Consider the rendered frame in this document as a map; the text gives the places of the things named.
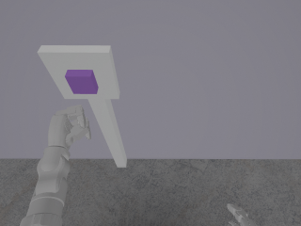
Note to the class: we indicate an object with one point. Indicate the right robot hand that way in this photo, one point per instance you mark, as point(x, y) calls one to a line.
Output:
point(240, 215)

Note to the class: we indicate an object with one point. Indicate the button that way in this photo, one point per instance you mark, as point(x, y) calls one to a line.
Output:
point(82, 81)

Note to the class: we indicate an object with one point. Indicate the left robot hand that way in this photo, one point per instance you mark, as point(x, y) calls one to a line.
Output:
point(63, 132)

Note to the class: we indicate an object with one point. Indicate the robot left forearm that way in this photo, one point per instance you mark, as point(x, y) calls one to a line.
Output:
point(48, 200)

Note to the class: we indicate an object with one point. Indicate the panel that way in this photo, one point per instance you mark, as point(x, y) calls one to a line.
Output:
point(98, 58)

